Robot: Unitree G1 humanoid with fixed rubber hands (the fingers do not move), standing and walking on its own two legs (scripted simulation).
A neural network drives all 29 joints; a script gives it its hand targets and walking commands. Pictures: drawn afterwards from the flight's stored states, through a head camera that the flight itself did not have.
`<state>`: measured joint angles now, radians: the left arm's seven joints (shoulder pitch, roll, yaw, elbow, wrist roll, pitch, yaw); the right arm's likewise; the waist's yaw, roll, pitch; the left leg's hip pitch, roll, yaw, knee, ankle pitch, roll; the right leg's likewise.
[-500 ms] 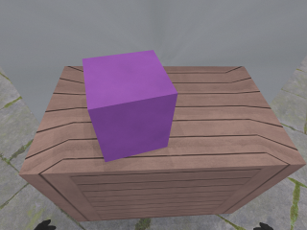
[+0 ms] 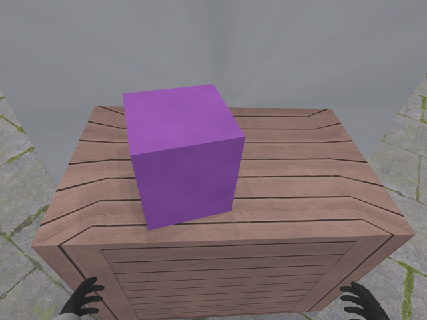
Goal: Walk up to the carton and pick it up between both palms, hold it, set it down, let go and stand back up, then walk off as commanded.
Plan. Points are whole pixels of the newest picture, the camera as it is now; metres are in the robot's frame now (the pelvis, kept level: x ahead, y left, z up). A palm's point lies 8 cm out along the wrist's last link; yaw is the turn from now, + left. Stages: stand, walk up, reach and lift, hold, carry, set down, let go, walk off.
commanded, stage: reach and lift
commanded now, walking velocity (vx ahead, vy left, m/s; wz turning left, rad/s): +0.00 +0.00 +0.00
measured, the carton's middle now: (181, 156) +0.48 +0.08 +0.04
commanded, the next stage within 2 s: none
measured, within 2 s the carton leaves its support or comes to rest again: neither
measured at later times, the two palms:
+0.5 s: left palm out of the picture +0.15 +0.24 -0.03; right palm out of the picture +0.14 -0.28 -0.02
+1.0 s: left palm (94, 296) +0.18 +0.20 +0.00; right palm (364, 286) +0.20 -0.27 +0.00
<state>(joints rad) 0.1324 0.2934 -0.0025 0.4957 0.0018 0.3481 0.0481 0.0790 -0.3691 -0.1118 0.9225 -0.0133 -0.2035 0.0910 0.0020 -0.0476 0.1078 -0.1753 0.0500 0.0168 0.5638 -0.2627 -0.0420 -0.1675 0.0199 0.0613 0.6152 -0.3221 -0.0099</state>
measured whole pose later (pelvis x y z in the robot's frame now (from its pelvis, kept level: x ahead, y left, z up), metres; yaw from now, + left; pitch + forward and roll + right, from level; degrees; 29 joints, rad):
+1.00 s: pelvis +0.01 -0.01 +0.01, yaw +0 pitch -4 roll +2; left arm 0.38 0.08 0.00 0.04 0.00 0.11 0.20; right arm 0.22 -0.40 -0.01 0.42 0.29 -0.18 0.21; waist 0.00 -0.04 0.06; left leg -0.13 0.03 0.02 0.37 -0.17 -0.04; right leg -0.16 0.00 0.06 0.50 -0.27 -0.01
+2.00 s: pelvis +0.00 +0.00 +0.01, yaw +0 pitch -4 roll +2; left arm -0.03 0.08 0.04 -0.20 -0.05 0.55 0.23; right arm -0.19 -0.46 0.05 0.28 0.44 0.15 0.06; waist 0.00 -0.03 0.05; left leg -0.13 0.03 0.02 0.33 -0.13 -0.04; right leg -0.16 0.00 0.06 0.47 -0.23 -0.01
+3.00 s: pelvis +0.00 +0.00 +0.01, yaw +0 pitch +5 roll +1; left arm -0.79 0.19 0.13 0.36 -0.09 0.70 0.25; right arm -0.97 -0.51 0.14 0.75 0.48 0.38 0.08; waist 0.09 -0.01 0.00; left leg -0.31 0.04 0.02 0.33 -0.11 -0.05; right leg -0.34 0.01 0.06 0.45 -0.19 -0.01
